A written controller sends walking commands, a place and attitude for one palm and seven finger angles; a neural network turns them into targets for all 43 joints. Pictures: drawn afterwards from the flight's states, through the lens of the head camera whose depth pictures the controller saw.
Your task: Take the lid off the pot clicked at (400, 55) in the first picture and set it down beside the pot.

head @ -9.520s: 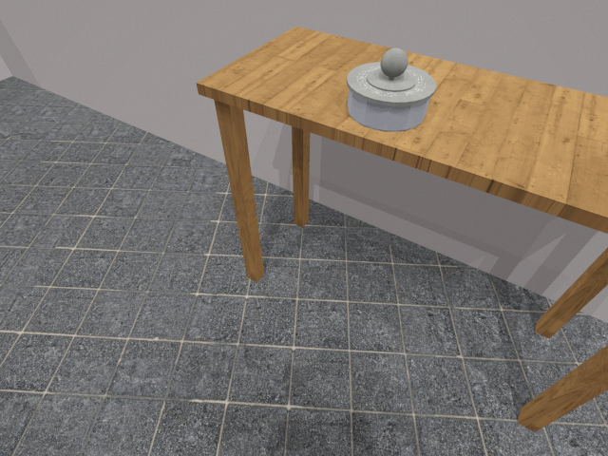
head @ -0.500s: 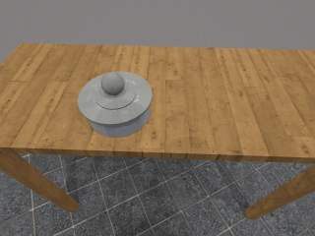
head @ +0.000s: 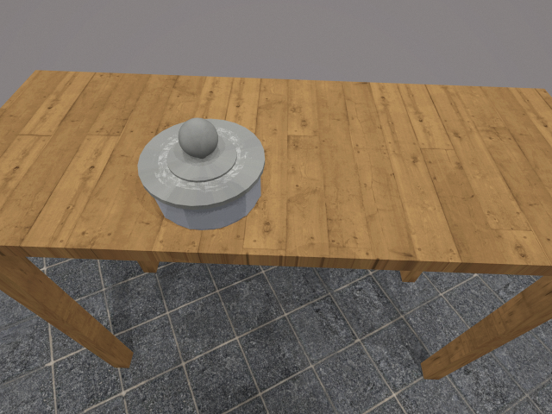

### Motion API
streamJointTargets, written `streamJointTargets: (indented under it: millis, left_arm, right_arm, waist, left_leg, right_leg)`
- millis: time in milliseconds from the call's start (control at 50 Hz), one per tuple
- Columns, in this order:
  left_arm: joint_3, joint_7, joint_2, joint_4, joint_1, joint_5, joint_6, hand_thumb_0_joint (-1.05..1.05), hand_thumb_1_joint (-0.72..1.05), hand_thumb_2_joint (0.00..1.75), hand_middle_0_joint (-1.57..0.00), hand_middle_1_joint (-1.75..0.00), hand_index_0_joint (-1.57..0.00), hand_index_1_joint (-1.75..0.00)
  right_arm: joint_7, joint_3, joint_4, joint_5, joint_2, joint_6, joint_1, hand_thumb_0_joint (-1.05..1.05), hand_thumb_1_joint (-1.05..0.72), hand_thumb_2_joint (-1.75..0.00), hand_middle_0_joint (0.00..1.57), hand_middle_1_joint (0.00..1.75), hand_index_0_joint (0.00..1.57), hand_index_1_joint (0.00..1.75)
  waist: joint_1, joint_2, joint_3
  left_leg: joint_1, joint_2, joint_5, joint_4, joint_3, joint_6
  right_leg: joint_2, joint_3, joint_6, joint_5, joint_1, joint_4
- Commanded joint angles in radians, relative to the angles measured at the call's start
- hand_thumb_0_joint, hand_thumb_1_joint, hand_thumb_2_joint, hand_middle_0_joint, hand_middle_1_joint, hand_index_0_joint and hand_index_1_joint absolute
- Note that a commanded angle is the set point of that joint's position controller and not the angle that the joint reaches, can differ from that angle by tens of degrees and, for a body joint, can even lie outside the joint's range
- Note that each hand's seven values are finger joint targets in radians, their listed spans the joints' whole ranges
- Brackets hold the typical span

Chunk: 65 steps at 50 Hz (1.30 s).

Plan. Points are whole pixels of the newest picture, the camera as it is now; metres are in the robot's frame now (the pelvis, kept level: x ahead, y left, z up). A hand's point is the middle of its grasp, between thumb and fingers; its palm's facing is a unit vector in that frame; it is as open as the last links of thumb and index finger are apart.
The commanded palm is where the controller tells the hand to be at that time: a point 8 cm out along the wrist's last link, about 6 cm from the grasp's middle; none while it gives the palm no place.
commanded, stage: look again from close up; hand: left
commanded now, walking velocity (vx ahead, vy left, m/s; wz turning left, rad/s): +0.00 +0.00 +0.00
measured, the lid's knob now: (198, 137) +0.43 +0.14 +0.17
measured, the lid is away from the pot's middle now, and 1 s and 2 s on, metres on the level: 0.00 0.00 0.00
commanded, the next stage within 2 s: lift the closed hand beside the body in 0.20 s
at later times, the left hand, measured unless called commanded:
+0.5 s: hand out of the picture +0.11 +0.21 -0.07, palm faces +0.17 -0.95 -0.28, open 6.6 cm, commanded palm +0.07 +0.25 -0.01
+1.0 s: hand out of the picture +0.10 +0.25 +0.09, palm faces +0.37 -0.85 -0.38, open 3.0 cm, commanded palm +0.04 +0.29 +0.13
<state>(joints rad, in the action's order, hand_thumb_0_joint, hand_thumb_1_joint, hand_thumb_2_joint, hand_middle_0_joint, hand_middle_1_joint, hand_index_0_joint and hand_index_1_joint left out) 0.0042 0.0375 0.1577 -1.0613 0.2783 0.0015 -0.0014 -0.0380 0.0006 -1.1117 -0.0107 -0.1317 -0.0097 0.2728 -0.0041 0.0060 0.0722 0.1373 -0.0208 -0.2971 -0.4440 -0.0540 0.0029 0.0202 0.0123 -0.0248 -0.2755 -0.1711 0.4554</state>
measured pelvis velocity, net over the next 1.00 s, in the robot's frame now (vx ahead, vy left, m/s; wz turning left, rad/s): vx -0.03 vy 0.01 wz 0.06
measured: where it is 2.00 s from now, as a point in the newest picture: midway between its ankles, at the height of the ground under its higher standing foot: outside the picture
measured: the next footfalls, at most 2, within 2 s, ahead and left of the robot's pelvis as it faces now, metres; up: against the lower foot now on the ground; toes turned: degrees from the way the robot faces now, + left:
none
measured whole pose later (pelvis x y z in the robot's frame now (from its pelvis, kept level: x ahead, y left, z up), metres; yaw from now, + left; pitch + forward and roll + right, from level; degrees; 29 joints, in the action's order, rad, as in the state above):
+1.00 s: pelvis -0.03 +0.01 +0.00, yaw +3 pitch -4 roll -1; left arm -0.18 0.08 0.28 0.40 0.68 -0.02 -0.07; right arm -0.04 0.04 -0.60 -0.01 -0.17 -0.17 0.20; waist -0.09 -0.05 0.01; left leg 0.13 0.00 -0.28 -0.49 0.00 -0.02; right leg -0.01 0.06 0.00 -0.25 -0.12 0.44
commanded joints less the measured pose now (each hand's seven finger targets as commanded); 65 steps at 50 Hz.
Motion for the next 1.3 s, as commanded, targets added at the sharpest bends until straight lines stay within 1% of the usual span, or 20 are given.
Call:
streamJointTargets:
  millis: [0, 260, 280, 300, 320, 340, 360, 400, 440, 460, 480, 580, 680, 780, 940, 960, 1060, 1140, 1220, 1280]
  left_arm:
    - [-0.02, 0.008, 0.098, 0.031, 0.078, 0.002, -0.017, 0.0, 0.9, 0.9, -0.2, -0.3, -0.2, -0.3]
    - [-0.019, 0.006, 0.086, 0.023, 0.089, 0.003, -0.01, 0.0, 0.9, 0.9, -0.2, -0.3, -0.2, -0.3]
    - [-0.022, 0.04, 0.115, -0.032, 0.161, 0.019, -0.035, 0.0, 0.9, 0.9, -0.2, -0.3, -0.2, -0.3]
    - [-0.002, 0.052, 0.269, 1.231, -0.534, -0.106, -0.189, 0.0, 0.9, 0.9, -0.24, -0.35, -0.24, -0.35]
    - [-0.049, 0.103, 0.248, 1.082, -0.144, -0.031, -0.108, 0.0, 0.9, 0.9, -0.29, -0.4, -0.29, -0.4]
    - [0.075, 0.112, 0.018, 0.931, 0.102, -0.033, 0.007, 0.0, 0.9, 0.9, -0.33, -0.44, -0.33, -0.44]
    - [0.155, 0.111, -0.069, 0.871, 0.172, -0.043, 0.058, 0.0, 0.9, 0.9, -0.38, -0.49, -0.38, -0.49]
    - [0.074, 0.11, 0.007, 0.829, 0.222, 0.0, 0.032, 0.0, 0.9, 0.9, -0.46, -0.59, -0.46, -0.59]
    - [0.002, 0.085, 0.045, 0.851, 0.364, 0.013, 0.006, 0.0, 0.9, 0.9, -0.55, -0.68, -0.55, -0.68]
    - [-0.069, 0.079, 0.084, 0.869, 0.47, 0.002, -0.007, 0.0, 0.9, 0.9, -0.6, -0.73, -0.6, -0.73]
    - [-0.076, 0.067, 0.109, 1.009, 0.451, -0.001, -0.034, 0.0, 0.9, 0.9, -0.64, -0.78, -0.64, -0.78]
    - [-0.112, 0.045, 0.145, 1.291, 0.327, -0.015, -0.107, 0.0, 0.9, 0.9, -0.86, -1.02, -0.86, -1.02]
    - [-0.121, 0.037, 0.155, 1.513, 0.29, -0.021, -0.139, 0.0, 0.9, 0.9, -1.08, -1.26, -1.08, -1.26]
    - [-0.173, 0.044, 0.193, 1.6, 0.294, -0.025, -0.14, 0.0, 0.9, 0.9, -1.3, -1.5, -1.3, -1.5]
    - [-0.287, 0.059, 0.263, 1.713, 0.371, -0.027, -0.141, 0.0, 0.9, 0.9, -1.3, -1.5, -1.3, -1.5]
    - [-0.334, 0.064, 0.294, 1.711, 0.398, -0.027, -0.139, 0.0, 0.9, 0.9, -1.3, -1.5, -1.3, -1.5]
    - [-0.354, 0.06, 0.273, 1.672, 0.461, -0.029, -0.146, 0.0, 0.9, 0.9, -1.3, -1.5, -1.3, -1.5]
    - [-0.385, 0.072, 0.317, 1.793, 0.436, -0.026, -0.179, 0.0, 0.9, 0.9, -1.3, -1.5, -1.3, -1.5]
    - [-0.392, 0.071, 0.303, 1.769, 0.464, -0.028, -0.188, 0.0, 0.9, 0.9, -1.3, -1.5, -1.3, -1.5]
    - [-0.416, 0.071, 0.324, 1.809, 0.416, -0.031, -0.206, 0.0, 0.9, 0.9, -1.3, -1.5, -1.3, -1.5]
  right_arm:
    - [-0.005, -0.011, 0.028, 0.005, -0.079, -0.02, 0.077, 0.0, -0.9, -0.9, 0.2, 0.3, 0.2, 0.3]
    - [-0.004, -0.012, 0.024, 0.005, -0.068, -0.022, 0.087, 0.0, -0.9, -0.9, 0.2, 0.3, 0.2, 0.3]
    - [0.007, -0.022, 0.09, 0.012, -0.137, -0.027, -0.043, 0.0, -0.9, -0.9, 0.2, 0.3, 0.2, 0.3]
    - [0.004, -0.013, 0.418, 0.077, -0.257, -0.204, -0.041, 0.0, -0.9, -0.9, 0.2, 0.3, 0.2, 0.3]
    - [-0.042, -0.008, 0.376, 0.074, -0.189, -0.275, -0.093, 0.0, -0.9, -0.9, 0.2, 0.3, 0.2, 0.3]
    - [-0.039, -0.003, 0.348, 0.088, -0.168, -0.299, -0.112, 0.0, -0.9, -0.9, 0.2, 0.3, 0.2, 0.3]
    - [-0.016, -0.006, 0.36, 0.087, -0.182, -0.312, -0.119, 0.0, -0.9, -0.9, 0.2, 0.3, 0.2, 0.3]
    - [0.01, -0.03, 0.391, 0.04, -0.203, -0.319, -0.121, 0.0, -0.9, -0.9, 0.2, 0.3, 0.2, 0.3]
    - [0.029, -0.053, 0.454, 0.028, -0.203, -0.291, -0.155, 0.0, -0.9, -0.9, 0.2, 0.3, 0.2, 0.3]
    - [0.031, -0.066, 0.49, 0.032, -0.198, -0.276, -0.187, 0.0, -0.9, -0.9, 0.2, 0.3, 0.2, 0.3]
    - [0.037, -0.059, 0.541, 0.035, -0.194, -0.268, -0.191, 0.0, -0.9, -0.9, 0.2, 0.3, 0.2, 0.3]
    - [0.016, -0.046, 0.666, 0.033, -0.178, -0.229, -0.2, 0.0, -0.9, -0.9, 0.2, 0.3, 0.2, 0.3]
    - [0.003, -0.029, 0.722, 0.016, -0.17, -0.218, -0.178, 0.0, -0.9, -0.9, 0.2, 0.3, 0.2, 0.3]
    - [-0.009, -0.019, 0.723, 0.006, -0.168, -0.216, -0.187, 0.0, -0.9, -0.9, 0.2, 0.3, 0.2, 0.3]
    - [-0.016, -0.015, 0.691, 0.009, -0.157, -0.237, -0.219, 0.0, -0.9, -0.9, 0.2, 0.3, 0.2, 0.3]
    - [-0.014, -0.017, 0.685, 0.011, -0.158, -0.241, -0.237, 0.0, -0.9, -0.9, 0.2, 0.3, 0.2, 0.3]
    - [-0.015, -0.032, 0.661, 0.021, -0.155, -0.245, -0.253, 0.0, -0.9, -0.9, 0.2, 0.3, 0.2, 0.3]
    - [-0.026, -0.035, 0.666, 0.021, -0.158, -0.264, -0.238, 0.0, -0.9, -0.9, 0.2, 0.3, 0.2, 0.3]
    - [-0.025, -0.044, 0.652, 0.026, -0.154, -0.267, -0.239, 0.0, -0.9, -0.9, 0.2, 0.3, 0.2, 0.3]
    - [-0.028, -0.043, 0.655, 0.027, -0.154, -0.266, -0.242, 0.0, -0.9, -0.9, 0.2, 0.3, 0.2, 0.3]
  waist:
    - [0.003, 0.004, -0.023]
    - [-0.003, 0.001, 0.001]
    - [-0.038, -0.003, -0.04]
    - [-0.006, -0.136, -0.531]
    - [-0.03, -0.279, -0.507]
    - [-0.023, -0.264, -0.349]
    - [-0.011, -0.158, -0.195]
    - [-0.025, 0.068, -0.059]
    - [-0.051, 0.145, -0.005]
    - [-0.076, 0.138, -0.009]
    - [-0.076, 0.103, -0.024]
    - [-0.036, -0.015, 0.031]
    - [-0.024, -0.092, -0.06]
    - [-0.032, -0.075, -0.08]
    - [-0.068, -0.077, -0.103]
    - [-0.076, -0.055, -0.111]
    - [-0.08, 0.011, -0.062]
    - [-0.086, -0.064, -0.12]
    - [-0.083, -0.02, -0.095]
    - [-0.078, -0.041, -0.087]
  left_leg:
    - [0.008, -0.088, 0.227, 0.047, 0.073, -0.021]
    - [0.028, -0.09, 0.177, 0.064, 0.085, -0.033]
    - [0.07, -0.087, 0.237, -0.141, 0.039, -0.004]
    - [-0.101, 0.016, 0.307, 0.027, 0.086, -0.008]
    - [-0.152, -0.019, 0.415, 0.039, 0.084, -0.009]
    - [-0.096, -0.024, 0.43, 0.052, 0.088, 0.01]
    - [-0.046, -0.019, 0.366, 0.054, 0.092, 0.008]
    - [0.031, -0.016, 0.289, 0.069, 0.104, -0.009]
    - [0.088, -0.014, 0.215, 0.083, 0.09, -0.008]
    - [0.104, -0.016, 0.193, 0.087, 0.076, -0.004]
    - [0.096, -0.005, 0.171, 0.093, 0.067, 0.0]
    - [0.103, 0.01, 0.037, 0.08, 0.042, -0.009]
    - [0.046, 0.014, 0.074, 0.058, 0.041, -0.019]
    - [0.027, 0.015, 0.107, 0.045, 0.045, -0.025]
    - [0.002, 0.003, 0.202, 0.051, 0.061, -0.022]
    - [0.008, 0.001, 0.202, 0.046, 0.062, -0.019]
    - [0.016, -0.005, 0.202, 0.049, 0.054, -0.025]
    - [-0.019, -0.001, 0.238, 0.04, 0.046, -0.026]
    - [-0.015, -0.003, 0.256, 0.036, 0.038, -0.026]
    - [-0.018, 0.002, 0.236, 0.035, 0.032, -0.028]
  right_leg:
    - [-0.133, -0.112, -0.025, 0.291, -0.001, -0.066]
    - [-0.12, -0.098, -0.019, 0.181, -0.028, -0.071]
    - [-0.185, -0.143, 0.0, 0.618, -0.008, -0.052]
    - [-0.107, -0.068, -0.018, 0.512, 0.17, 0.031]
    - [-0.058, -0.047, -0.034, 0.34, 0.098, 0.058]
    - [-0.062, 0.018, -0.015, 0.246, 0.038, 0.015]
    - [-0.055, 0.049, -0.006, 0.218, 0.004, -0.023]
    - [-0.038, 0.082, 0.002, 0.172, -0.023, -0.048]
    - [-0.038, 0.081, 0.007, 0.103, -0.033, -0.056]
    - [-0.042, 0.077, 0.003, 0.091, -0.005, -0.064]
    - [-0.04, 0.066, 0.001, 0.077, 0.01, -0.062]
    - [-0.034, 0.04, 0.006, 0.0, -0.061, -0.097]
    - [-0.028, 0.04, 0.009, 0.052, -0.038, -0.084]
    - [-0.029, 0.039, 0.011, 0.071, -0.015, -0.098]
    - [-0.028, 0.041, 0.011, 0.14, 0.043, -0.083]
    - [-0.023, 0.044, 0.012, 0.135, 0.046, -0.081]
    - [-0.022, 0.043, 0.018, 0.127, 0.021, -0.095]
    - [-0.031, 0.032, 0.018, 0.168, 0.045, -0.09]
    - [-0.031, 0.034, 0.02, 0.193, 0.033, -0.088]
    - [-0.033, 0.027, 0.019, 0.182, 0.023, -0.1]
